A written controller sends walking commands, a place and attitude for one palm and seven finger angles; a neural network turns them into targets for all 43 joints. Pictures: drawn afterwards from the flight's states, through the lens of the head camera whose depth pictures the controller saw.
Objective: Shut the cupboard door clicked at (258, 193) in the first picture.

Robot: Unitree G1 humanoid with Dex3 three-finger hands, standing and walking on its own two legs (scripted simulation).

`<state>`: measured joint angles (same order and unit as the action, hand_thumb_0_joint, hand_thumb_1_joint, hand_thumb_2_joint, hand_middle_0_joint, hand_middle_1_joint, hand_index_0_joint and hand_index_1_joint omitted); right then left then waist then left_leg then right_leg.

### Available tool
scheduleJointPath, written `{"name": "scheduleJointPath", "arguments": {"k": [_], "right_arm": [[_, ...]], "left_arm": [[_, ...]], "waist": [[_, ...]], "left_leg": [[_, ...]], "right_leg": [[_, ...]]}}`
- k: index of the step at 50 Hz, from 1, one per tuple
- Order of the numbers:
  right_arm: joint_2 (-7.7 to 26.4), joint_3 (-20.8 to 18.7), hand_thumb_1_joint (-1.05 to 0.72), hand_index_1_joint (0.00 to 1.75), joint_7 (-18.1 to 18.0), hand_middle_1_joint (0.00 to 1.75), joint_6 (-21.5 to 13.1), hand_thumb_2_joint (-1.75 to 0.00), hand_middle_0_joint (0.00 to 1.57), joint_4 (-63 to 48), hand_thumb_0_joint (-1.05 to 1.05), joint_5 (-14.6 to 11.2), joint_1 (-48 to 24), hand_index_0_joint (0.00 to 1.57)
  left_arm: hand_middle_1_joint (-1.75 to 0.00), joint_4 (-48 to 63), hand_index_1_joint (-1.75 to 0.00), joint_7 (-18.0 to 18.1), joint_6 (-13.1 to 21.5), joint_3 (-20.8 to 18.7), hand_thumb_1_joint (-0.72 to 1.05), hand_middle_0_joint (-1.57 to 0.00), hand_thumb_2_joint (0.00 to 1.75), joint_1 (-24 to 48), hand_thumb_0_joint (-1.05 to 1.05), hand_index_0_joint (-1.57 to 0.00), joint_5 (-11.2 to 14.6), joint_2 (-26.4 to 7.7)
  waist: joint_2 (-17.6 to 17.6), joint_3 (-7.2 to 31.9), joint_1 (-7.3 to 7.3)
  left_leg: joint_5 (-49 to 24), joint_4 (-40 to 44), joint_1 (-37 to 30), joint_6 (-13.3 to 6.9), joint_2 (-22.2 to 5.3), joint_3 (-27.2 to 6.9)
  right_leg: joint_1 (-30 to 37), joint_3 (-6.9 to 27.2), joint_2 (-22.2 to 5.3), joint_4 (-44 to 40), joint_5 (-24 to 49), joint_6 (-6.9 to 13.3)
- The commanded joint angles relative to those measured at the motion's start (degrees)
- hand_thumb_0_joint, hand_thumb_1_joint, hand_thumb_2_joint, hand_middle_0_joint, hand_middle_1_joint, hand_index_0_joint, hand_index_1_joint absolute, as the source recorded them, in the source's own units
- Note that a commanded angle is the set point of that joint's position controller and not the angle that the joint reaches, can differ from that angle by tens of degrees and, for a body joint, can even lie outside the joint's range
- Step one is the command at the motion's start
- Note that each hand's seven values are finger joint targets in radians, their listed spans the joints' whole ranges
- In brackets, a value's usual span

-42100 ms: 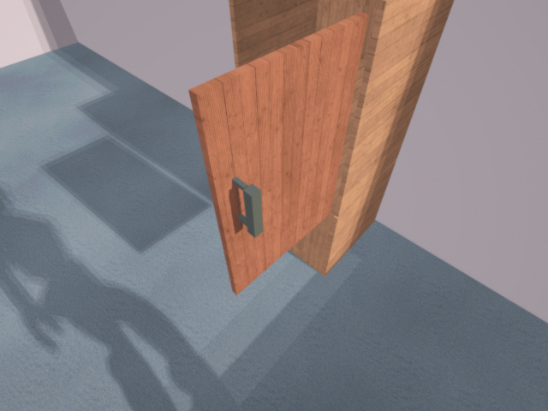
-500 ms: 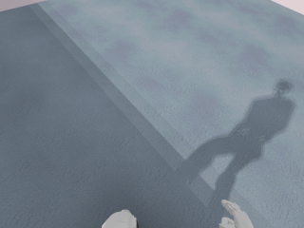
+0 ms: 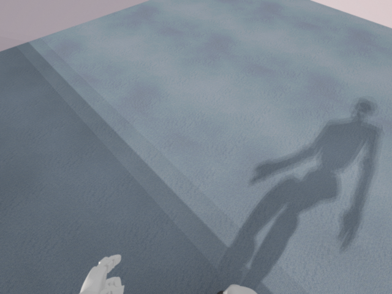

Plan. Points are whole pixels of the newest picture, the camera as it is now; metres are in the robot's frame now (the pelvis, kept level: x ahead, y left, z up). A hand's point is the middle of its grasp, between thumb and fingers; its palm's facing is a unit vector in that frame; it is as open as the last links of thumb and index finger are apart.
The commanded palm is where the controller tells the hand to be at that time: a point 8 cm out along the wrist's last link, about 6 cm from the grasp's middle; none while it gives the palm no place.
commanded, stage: turn to face it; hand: left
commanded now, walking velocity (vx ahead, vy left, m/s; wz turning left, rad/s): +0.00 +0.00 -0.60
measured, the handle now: out of the picture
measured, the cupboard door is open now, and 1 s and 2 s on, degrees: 36 36 36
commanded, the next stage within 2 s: none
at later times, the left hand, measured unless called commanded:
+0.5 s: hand (105, 268) +0.21 +0.22 -0.16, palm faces -0.13 -0.97 -0.18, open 7.4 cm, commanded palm none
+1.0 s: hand (149, 206) +0.35 +0.13 -0.15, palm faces -0.50 -0.83 -0.24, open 7.4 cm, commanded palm none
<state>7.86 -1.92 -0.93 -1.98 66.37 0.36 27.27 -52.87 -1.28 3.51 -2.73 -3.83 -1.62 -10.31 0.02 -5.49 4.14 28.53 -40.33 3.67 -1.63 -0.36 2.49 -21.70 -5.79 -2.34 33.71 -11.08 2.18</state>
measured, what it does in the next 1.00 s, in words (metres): walks ahead, turning right: left foot, then right foot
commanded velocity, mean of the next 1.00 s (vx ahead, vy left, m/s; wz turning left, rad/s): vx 0.00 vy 0.00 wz -0.60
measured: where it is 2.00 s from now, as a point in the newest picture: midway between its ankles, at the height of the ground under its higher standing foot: outside the picture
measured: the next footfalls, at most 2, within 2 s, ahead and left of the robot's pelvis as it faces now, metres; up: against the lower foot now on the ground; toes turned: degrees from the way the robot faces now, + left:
left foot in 0.34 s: +0.22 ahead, +0.12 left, +0.00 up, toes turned -4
right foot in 0.72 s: +0.14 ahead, -0.13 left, +0.00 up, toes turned -28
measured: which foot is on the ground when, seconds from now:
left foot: up 0.00-0.32, down 0.34-0.72, up 0.74-1.00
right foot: down 0.00-0.34, up 0.36-0.70, down 0.72-1.00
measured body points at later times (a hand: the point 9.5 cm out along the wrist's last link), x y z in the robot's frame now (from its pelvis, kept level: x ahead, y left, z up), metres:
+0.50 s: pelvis +0.13 +0.03 +0.01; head +0.16 +0.05 +0.46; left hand +0.21 +0.27 -0.15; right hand +0.19 -0.23 -0.11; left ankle +0.18 +0.12 -0.72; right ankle +0.07 -0.09 -0.65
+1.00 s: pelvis +0.17 +0.00 +0.01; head +0.21 -0.03 +0.46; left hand +0.38 +0.17 -0.13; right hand +0.10 -0.28 -0.13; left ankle +0.24 +0.11 -0.69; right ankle +0.11 -0.11 -0.72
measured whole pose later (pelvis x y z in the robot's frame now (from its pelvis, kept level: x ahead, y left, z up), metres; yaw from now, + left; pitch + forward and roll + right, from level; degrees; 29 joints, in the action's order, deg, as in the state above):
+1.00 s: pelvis +0.17 +0.00 +0.01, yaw -31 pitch +1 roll +0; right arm 14.8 -2.9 -1.0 2.8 51.2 0.2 10.1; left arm -50.2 -0.6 -2.6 -3.6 -10.0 -1.5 -13.1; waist 0.4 -4.8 0.3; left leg 24.1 -47.3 24.3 5.3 -3.6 2.4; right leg -16.4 3.3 0.3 30.8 -15.8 -0.2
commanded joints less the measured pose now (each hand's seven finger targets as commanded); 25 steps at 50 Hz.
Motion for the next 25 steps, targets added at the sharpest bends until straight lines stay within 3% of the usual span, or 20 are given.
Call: {"name": "scheduleJointPath", "arguments": {"k": [1, 2, 3, 4, 5, 6, 8, 11, 14, 15, 16, 17, 18, 19, 20, 21, 23, 25], "right_arm": [[5.3, -1.35, -0.9, 0.3, -0.69, 0.3, -1.44, -0.9, 0.2, -6.96, 0.0, 0.01, -4.17, 0.2], [3.98, -0.96, -0.9, 0.3, -0.51, 0.3, -1.02, -0.9, 0.2, -7.15, 0.0, 0.27, -5.15, 0.2], [2.64, -0.62, -0.9, 0.3, -0.33, 0.3, -0.41, -0.9, 0.2, -7.07, 0.0, 0.58, -4.2, 0.2], [1.94, -0.37, -0.9, 0.3, -0.18, 0.3, 0.26, -0.9, 0.2, -6.7, 0.0, 0.78, -2.44, 0.2], [0.9, -0.33, -0.9, 0.3, -0.04, 0.3, 0.74, -0.9, 0.2, -6.45, 0.0, 0.88, -2.19, 0.2], [0.82, -0.22, -0.9, 0.3, 0.0, 0.3, 1.19, -0.9, 0.2, -6.76, 0.0, 0.84, -2.14, 0.2], [1.36, -0.53, -0.9, 0.3, -0.06, 0.3, 1.72, -0.9, 0.2, -8.34, 0.0, 0.88, -5.32, 0.2], [3.05, -1.0, -0.9, 0.3, -0.17, 0.3, 1.71, -0.9, 0.2, -10.79, 0.0, 0.6, -9.31, 0.2], [6.32, -1.34, -0.9, 0.3, -0.59, 0.3, 1.13, -0.9, 0.2, -11.85, 0.0, 0.59, -10.56, 0.2], [8.58, -1.68, -0.9, 0.3, -0.75, 0.3, 0.68, -0.9, 0.2, -11.71, 0.0, 0.58, -8.75, 0.2], [13.21, -2.3, -0.9, 0.3, -1.12, 0.3, 0.28, -0.9, 0.2, -12.01, 0.0, 1.28, -7.46, 0.2], [17.36, -2.81, -0.9, 0.3, -1.37, 0.3, 0.61, -0.9, 0.2, -12.7, 0.0, 1.87, -5.53, 0.2], [17.22, -2.72, -0.9, 0.3, -1.62, 0.3, 0.62, -0.9, 0.2, -13.13, 0.0, 1.99, -6.75, 0.2], [16.56, -2.42, -0.9, 0.3, -1.78, 0.3, 0.68, -0.9, 0.2, -14.43, 0.0, 1.94, -9.84, 0.2], [15.2, -1.9, -0.9, 0.3, -1.77, 0.3, 0.75, -0.9, 0.2, -15.98, 0.0, 1.67, -13.88, 0.2], [14.18, -1.62, -0.9, 0.3, -1.75, 0.3, 0.89, -0.9, 0.2, -16.84, 0.0, 1.71, -15.93, 0.2], [13.75, -1.59, -0.9, 0.3, -1.63, 0.3, 1.12, -0.9, 0.2, -17.16, 0.0, 1.59, -16.89, 0.2], [13.85, -1.95, -0.9, 0.3, -1.54, 0.3, 1.25, -0.9, 0.2, -17.06, 0.0, 1.4, -16.27, 0.2]], "left_arm": [[-0.3, -2.95, -0.3, 2.24, -0.49, -2.36, 0.9, -0.2, 0.9, -17.22, 0.0, -0.2, 0.84, -9.57], [-0.3, -2.25, -0.3, 2.43, -0.32, -1.68, 0.9, -0.2, 0.9, -14.05, 0.0, -0.2, 0.88, -7.24], [-0.3, -2.07, -0.3, 2.51, -0.01, -1.31, 0.9, -0.2, 0.9, -12.63, 0.0, -0.2, 0.74, -5.59], [-0.3, -2.18, -0.3, 2.55, 0.11, -1.01, 0.9, -0.2, 0.9, -11.42, 0.0, -0.2, 0.58, -5.04], [-0.3, -2.62, -0.3, 2.55, 0.15, -0.89, 0.9, -0.2, 0.9, -11.43, 0.0, -0.2, 0.48, -4.43], [-0.3, -2.58, -0.3, 2.41, 0.01, -1.04, 0.9, -0.2, 0.9, -11.62, 0.0, -0.2, 0.52, -4.95], [-0.3, -2.08, -0.3, 2.38, -0.5, -1.95, 0.9, -0.2, 0.9, -11.72, 0.0, -0.2, 0.4, -5.64], [-0.3, -1.07, -0.3, 2.21, -1.66, -3.09, 0.9, -0.2, 0.9, -10.26, 0.0, -0.2, 0.33, -8.41], [-0.3, -0.28, -0.3, 1.91, -3.04, -3.62, 0.9, -0.2, 0.9, -8.89, 0.0, -0.2, 0.65, -8.96], [-0.3, 0.18, -0.3, 1.83, -3.42, -3.33, 0.9, -0.2, 0.9, -8.74, 0.0, -0.2, 0.68, -7.72], [-0.3, 0.86, -0.3, 1.61, -3.97, -2.96, 0.9, -0.2, 0.9, -10.56, 0.0, -0.2, 1.05, -5.08], [-0.3, 1.84, -0.3, 1.39, -4.15, -2.62, 0.9, -0.2, 0.9, -11.01, 0.0, -0.2, 1.26, -4.07], [-0.3, 2.11, -0.3, 1.39, -4.78, -2.75, 0.9, -0.2, 0.9, -9.12, 0.0, -0.2, 0.68, -6.05], [-0.3, 2.01, -0.3, 1.01, -4.94, -3.22, 0.9, -0.2, 0.9, -8.77, 0.0, -0.2, 0.44, -6.51], [-0.3, 1.74, -0.3, 0.55, -5.02, -3.39, 0.9, -0.2, 0.9, -9.61, 0.0, -0.2, 0.37, -6.87], [-0.3, 1.42, -0.3, 0.21, -5.41, -3.55, 0.9, -0.2, 0.9, -10.28, 0.0, -0.2, 0.47, -6.5], [-0.3, 1.71, -0.3, -0.2, -6.26, -3.35, 0.9, -0.2, 0.9, -10.87, 0.0, -0.2, 0.56, -5.66], [-0.3, 2.82, -0.3, -0.38, -6.6, -3.32, 0.9, -0.2, 0.9, -9.66, 0.0, -0.2, 0.55, -5.52]], "waist": [[5.33, 8.48, -7.86], [2.44, 6.18, -5.84], [3.31, 5.63, -4.2], [5.88, 5.94, -2.55], [6.6, 5.9, -2.1], [8.12, 6.31, -1.69], [8.12, 6.5, -2.18], [7.74, 7.15, -2.37], [8.23, 5.45, -1.57], [3.48, 6.28, -0.67], [-8.55, 7.15, -0.66], [-16.57, 7.58, 0.19], [-14.9, 7.92, 0.38], [-11.76, 6.93, -1.25], [-10.7, 5.81, -3.12], [-9.39, 5.84, -4.01], [-10.16, 6.88, -4.62], [-10.13, 6.85, -4.05]], "left_leg": [[-0.02, -34.17, 29.41, 0.35, -2.4, -4.63], [-3.22, -30.58, 27.67, 1.08, -4.41, -4.36], [-4.64, -26.26, 25.16, 1.8, -5.04, -3.09], [-4.99, -21.1, 22.53, 2.65, -5.42, -1.69], [-5.67, -16.78, 20.42, 3.17, -4.78, 0.14], [-7.47, -14.4, 19.89, 3.81, -4.2, 1.3], [-9.31, -9.87, 19.62, 4.43, -3.52, 2.01], [-11.23, -2.85, 16.1, 4.8, -2.65, 1.08], [-17.25, 8.5, 6.25, 5.2, -1.49, 1.41], [-21.36, 13.41, 1.17, 4.48, -4.48, -1.28], [-25.65, 17.11, -2.97, 0.1, -14.71, -12.15], [-25.88, 22.52, -1.13, -6.21, -26.06, -21.78], [-25.36, 24.76, 1.53, -8.19, -27.74, -23.36], [-27.56, 24.4, 3.73, -8.28, -26.29, -20.58], [-29.97, 23.51, 5.09, -7.87, -24.63, -15.19], [-32.07, 23.05, 5.78, -6.73, -22.24, -9.47], [-33.98, 22.3, 5.44, -5.42, -19.52, -2.8], [-34.53, 21.94, 4.03, -5.72, -19.93, -0.71]], "right_leg": [[24.05, 24.8, -21.49, -15.28, 27.51, 12.21], [18.59, 17.79, -18.27, -15.07, 31.82, 11.13], [14.57, 13.55, -15.95, -15.6, 34.94, 9.97], [11.65, 10.23, -14.07, -15.59, 36.29, 8.99], [10.04, 8.94, -11.83, -15.51, 38.07, 8.15], [9.03, 8.66, -10.86, -15.67, 38.19, 8.08], [8.59, 10.98, -10.29, -15.06, 35.23, 8.51], [6.9, 14.95, -10.18, -14.23, 22.8, 8.36], [0.72, 16.74, -7.63, -11.31, 11.65, 5.19], [-2.53, 15.31, -4.86, -7.54, 4.84, 3.03], [-8.51, 10.87, 2.27, 0.52, -9.5, -0.16], [-10.18, 4.34, 5.6, 14.4, -26.16, -2.39], [-10.65, 6.66, 3.7, 24.93, -27.02, -2.75], [-11.22, 7.42, 2.02, 30.6, -23.9, -3.02], [-11.37, 6.52, 0.46, 32.94, -20.86, -3.44], [-10.3, 6.13, -0.14, 33.1, -17.81, -4.04], [-8.26, 4.44, -0.44, 30.0, -15.0, -4.86], [-7.59, 3.08, -0.59, 25.73, -14.29, -5.21]]}}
